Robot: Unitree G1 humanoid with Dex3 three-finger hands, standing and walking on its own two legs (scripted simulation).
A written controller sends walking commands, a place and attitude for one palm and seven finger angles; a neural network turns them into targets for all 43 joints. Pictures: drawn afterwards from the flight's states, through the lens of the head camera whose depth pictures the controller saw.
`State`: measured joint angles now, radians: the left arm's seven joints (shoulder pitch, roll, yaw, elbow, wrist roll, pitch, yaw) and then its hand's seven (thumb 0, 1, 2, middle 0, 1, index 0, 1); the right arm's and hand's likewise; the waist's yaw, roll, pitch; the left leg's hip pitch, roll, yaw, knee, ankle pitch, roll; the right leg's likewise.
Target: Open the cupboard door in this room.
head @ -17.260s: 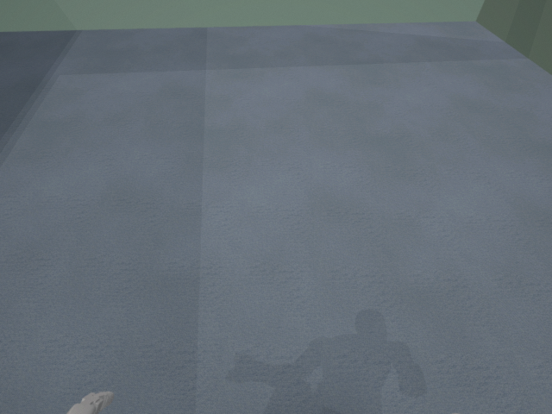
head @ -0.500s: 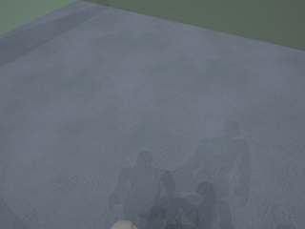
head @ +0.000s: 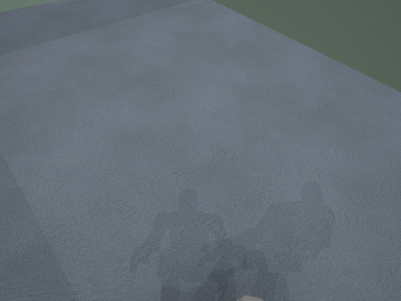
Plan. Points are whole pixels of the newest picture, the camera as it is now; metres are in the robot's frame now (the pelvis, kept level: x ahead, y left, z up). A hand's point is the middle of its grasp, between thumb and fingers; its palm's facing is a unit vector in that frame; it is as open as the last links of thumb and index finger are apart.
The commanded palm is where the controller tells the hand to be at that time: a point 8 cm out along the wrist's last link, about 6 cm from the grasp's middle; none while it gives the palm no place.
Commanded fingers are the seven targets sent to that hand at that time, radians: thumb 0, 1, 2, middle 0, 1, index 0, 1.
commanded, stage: turn or walk to find it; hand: left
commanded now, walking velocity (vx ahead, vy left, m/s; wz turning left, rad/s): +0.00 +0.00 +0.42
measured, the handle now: out of the picture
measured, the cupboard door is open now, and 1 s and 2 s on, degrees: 0 0 0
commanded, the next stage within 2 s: stand and wait in 1.90 s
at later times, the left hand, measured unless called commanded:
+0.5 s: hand out of the picture +0.02 +0.13 -0.15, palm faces +0.24 -0.93 -0.27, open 7.3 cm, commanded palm none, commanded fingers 0.00 0.90 0.90 -0.20 -0.30 -0.20 -0.30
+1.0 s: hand out of the picture -0.09 +0.20 -0.18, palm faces +0.47 -0.85 -0.24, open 7.3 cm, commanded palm none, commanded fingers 0.00 0.90 0.90 -0.20 -0.30 -0.20 -0.30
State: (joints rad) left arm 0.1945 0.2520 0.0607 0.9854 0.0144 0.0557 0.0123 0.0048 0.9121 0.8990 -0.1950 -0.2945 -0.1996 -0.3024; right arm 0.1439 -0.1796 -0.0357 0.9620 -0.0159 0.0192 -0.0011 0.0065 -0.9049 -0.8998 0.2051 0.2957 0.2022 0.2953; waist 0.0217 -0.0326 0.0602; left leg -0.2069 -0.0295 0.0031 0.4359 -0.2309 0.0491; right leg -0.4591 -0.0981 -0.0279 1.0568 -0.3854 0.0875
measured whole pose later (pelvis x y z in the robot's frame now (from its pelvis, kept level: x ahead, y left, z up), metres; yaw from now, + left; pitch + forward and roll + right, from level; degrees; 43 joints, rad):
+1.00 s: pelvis -0.05 -0.02 +0.00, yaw +25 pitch +0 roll -1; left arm 0.20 0.25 0.06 0.98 0.01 0.06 0.01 0.01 0.91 0.90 -0.19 -0.29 -0.20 -0.30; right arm 0.14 -0.19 -0.04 0.96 -0.02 0.02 0.00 0.01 -0.91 -0.90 0.20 0.30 0.20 0.30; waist 0.02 -0.03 0.06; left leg -0.22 -0.03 -0.01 0.45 -0.23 0.04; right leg -0.45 -0.09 -0.03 1.05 -0.40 0.08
